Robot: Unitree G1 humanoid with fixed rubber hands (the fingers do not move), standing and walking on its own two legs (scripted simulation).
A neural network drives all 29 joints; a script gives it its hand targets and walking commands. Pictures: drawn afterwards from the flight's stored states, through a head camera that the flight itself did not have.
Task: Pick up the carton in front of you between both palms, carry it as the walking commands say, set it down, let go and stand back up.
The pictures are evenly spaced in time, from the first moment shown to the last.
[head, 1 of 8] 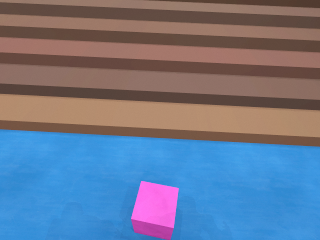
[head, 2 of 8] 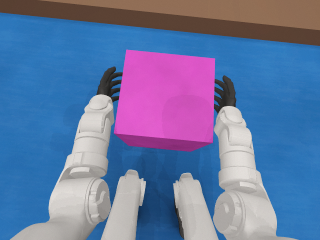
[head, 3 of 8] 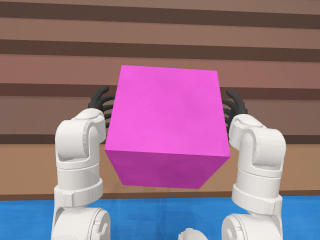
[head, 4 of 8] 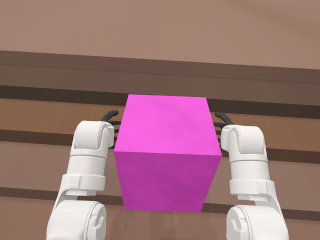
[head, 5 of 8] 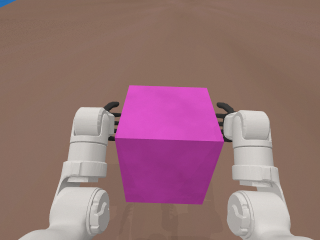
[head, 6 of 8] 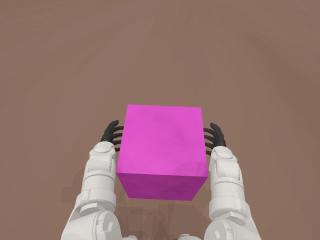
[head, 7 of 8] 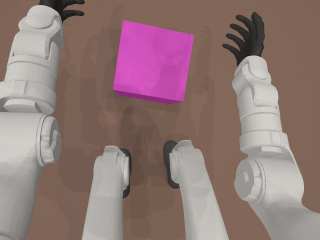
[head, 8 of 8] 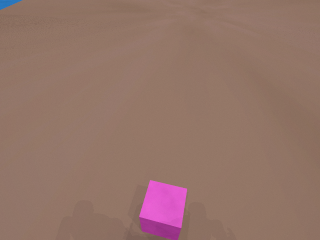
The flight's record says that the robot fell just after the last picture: no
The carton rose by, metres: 1.70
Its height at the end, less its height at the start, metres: +0.94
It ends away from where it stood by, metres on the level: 4.38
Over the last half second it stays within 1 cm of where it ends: yes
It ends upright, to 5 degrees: yes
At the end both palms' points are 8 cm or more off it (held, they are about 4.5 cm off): yes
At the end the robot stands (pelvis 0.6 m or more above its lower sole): yes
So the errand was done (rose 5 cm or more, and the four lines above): yes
